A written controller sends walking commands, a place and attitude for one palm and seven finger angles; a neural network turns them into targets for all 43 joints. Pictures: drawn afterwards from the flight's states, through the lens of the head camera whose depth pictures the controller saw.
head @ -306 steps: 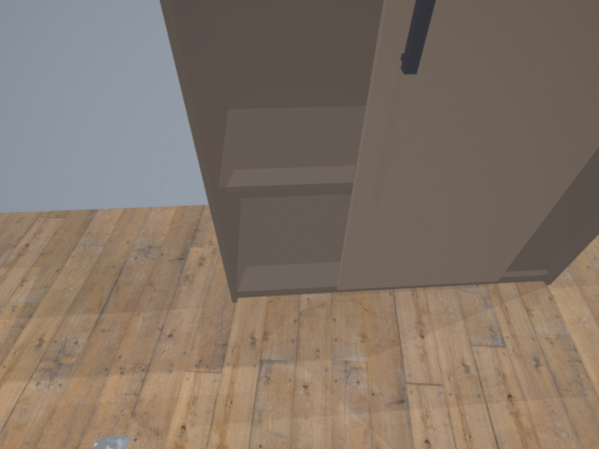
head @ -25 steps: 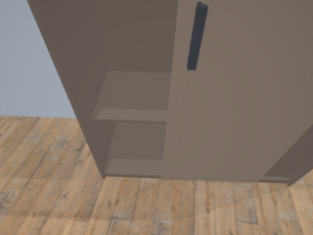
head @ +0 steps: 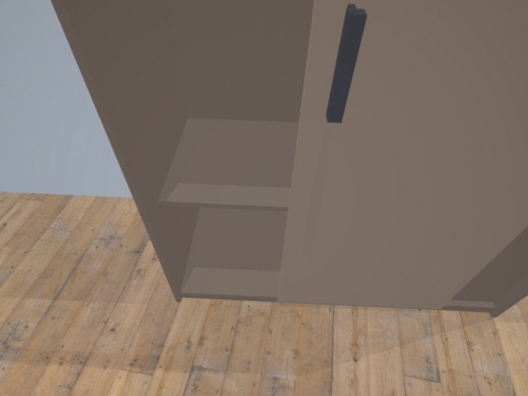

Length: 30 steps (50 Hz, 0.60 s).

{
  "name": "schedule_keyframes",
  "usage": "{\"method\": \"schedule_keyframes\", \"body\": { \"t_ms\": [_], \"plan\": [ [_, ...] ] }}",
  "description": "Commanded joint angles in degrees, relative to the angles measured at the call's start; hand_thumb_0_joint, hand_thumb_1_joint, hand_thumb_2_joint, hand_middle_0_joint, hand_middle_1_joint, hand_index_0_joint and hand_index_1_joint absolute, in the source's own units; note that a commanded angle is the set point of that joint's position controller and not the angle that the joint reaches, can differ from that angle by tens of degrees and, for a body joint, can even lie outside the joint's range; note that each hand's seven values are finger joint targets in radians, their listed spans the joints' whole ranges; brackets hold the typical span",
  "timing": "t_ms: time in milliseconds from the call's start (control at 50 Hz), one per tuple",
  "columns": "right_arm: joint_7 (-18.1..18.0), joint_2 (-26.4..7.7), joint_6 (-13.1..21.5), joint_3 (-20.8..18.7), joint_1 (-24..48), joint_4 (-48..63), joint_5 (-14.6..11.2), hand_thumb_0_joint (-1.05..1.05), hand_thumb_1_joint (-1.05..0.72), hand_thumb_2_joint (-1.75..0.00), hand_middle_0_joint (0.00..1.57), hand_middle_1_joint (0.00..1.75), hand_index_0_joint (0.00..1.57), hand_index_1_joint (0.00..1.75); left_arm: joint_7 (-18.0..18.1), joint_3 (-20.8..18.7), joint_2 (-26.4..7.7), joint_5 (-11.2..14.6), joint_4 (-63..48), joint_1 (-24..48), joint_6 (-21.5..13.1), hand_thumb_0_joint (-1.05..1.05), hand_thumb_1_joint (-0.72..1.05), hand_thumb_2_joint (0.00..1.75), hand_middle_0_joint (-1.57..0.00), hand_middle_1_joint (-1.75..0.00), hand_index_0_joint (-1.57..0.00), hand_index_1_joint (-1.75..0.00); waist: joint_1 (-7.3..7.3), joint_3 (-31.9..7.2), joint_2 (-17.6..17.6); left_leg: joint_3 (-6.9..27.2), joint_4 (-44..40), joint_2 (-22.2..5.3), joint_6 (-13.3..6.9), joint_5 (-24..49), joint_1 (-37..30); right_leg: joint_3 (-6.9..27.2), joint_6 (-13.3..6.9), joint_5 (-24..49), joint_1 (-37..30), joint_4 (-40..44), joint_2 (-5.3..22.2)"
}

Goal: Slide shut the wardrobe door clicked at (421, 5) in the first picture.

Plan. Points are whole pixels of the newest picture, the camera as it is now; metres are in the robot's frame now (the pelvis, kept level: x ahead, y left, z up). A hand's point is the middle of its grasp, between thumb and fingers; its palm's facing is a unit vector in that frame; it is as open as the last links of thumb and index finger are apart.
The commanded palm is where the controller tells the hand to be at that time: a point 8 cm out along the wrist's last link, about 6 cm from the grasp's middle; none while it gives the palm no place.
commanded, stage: look again from close up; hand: right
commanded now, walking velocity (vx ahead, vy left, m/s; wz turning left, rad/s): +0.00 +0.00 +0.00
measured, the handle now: (342, 66) +0.57 -0.08 +0.24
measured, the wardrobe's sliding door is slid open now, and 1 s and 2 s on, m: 0.39 0.39 0.39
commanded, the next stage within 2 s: none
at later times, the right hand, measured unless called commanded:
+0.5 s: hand out of the picture -0.01 -0.15 -0.18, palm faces +0.04 +0.99 -0.16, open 7.4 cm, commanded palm none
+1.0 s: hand out of the picture -0.01 -0.16 -0.17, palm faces +0.04 +0.99 -0.16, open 7.4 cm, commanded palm none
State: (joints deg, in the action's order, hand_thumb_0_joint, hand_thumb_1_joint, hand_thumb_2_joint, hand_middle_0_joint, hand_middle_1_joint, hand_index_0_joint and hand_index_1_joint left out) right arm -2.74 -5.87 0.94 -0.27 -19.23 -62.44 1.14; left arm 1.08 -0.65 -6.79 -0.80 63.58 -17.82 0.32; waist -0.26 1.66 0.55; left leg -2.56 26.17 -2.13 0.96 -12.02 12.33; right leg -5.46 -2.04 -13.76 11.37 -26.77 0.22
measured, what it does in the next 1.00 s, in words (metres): stands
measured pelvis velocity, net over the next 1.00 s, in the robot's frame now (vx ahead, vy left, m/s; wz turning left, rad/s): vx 0.02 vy -0.01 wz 0.00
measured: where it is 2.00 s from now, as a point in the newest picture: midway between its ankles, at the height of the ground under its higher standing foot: outside the picture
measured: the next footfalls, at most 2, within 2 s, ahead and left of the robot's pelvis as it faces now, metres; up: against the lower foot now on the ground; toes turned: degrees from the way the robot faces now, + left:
none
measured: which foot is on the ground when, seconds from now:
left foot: down 0.00-1.00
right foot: down 0.00-1.00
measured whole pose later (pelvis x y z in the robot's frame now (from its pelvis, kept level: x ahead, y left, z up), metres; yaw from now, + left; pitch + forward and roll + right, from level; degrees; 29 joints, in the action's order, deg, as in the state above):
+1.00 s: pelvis +0.02 -0.01 +0.00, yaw +0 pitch -2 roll +0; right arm -2.6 -6.0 0.9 -0.2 -19.6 -63.8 1.1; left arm 1.4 -0.2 -6.7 -0.8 64.5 -18.2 -0.2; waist -0.1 1.3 0.3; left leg -2.1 24.6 -2.7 1.7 -12.4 10.4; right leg -5.8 -2.6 -14.2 9.2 -24.8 -0.5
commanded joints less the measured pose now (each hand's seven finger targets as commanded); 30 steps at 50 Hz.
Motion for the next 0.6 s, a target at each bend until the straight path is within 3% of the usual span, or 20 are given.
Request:
{"method": "schedule_keyframes", "body": {
  "t_ms": [0, 160, 260, 580],
  "plan": [
    [-0.1, -5.0, 0.4, -1.1, -4.7, 1.1, -0.1, 0.00, -0.90, -0.90, 0.20, 0.30, 0.20, 0.30, 0.5, -0.5, -5.0, 0.2, -1.2, -4.4, -0.9, 0.00, 0.90, 0.90, -0.20, -0.30, -0.20, -0.30, 0.20, 3.4, -1.4, 4.3, -5.1, -3.9, -2.1, 2.5, 0.6, 6.4, 0.3, 1.6, 2.8, 7.2, 5.8],
    [-0.1, -5.3, 0.4, -1.0, -4.8, 0.9, -0.1, 0.00, -0.90, -0.90, 0.20, 0.30, 0.20, 0.30, 0.4, -0.5, -5.0, 0.3, -1.0, -4.4, -0.8, 0.00, 0.90, 0.90, -0.20, -0.30, -0.20, -0.30, 0.26, 4.9, -1.1, 4.4, -6.1, -3.8, -2.0, 0.0, 1.3, 6.5, 0.4, -0.7, 3.4, 7.8, 5.7],
    [0.0, -5.2, 0.4, -1.0, -5.0, 0.8, -0.1, 0.00, -0.90, -0.90, 0.20, 0.30, 0.20, 0.30, 0.5, -0.5, -5.1, 0.2, -0.9, -4.7, -1.0, 0.00, 0.90, 0.90, -0.20, -0.30, -0.20, -0.30, 0.28, 3.1, -0.7, 4.2, -5.7, -3.8, -2.0, 2.5, 0.1, 6.3, 0.3, 1.8, 2.1, 7.4, 5.8],
    [0.0, -4.9, 0.3, -0.9, -5.2, 0.0, -0.1, 0.00, -0.90, -0.90, 0.20, 0.30, 0.20, 0.30, 0.6, -0.4, -5.1, 0.2, -0.6, -4.9, -1.1, 0.00, 0.90, 0.90, -0.20, -0.30, -0.20, -0.30, 0.21, 4.6, -0.9, 4.0, -5.8, -3.8, -1.8, 1.6, 0.5, 6.8, 0.2, 0.4, 2.6, 8.9, 6.0]
  ]
}}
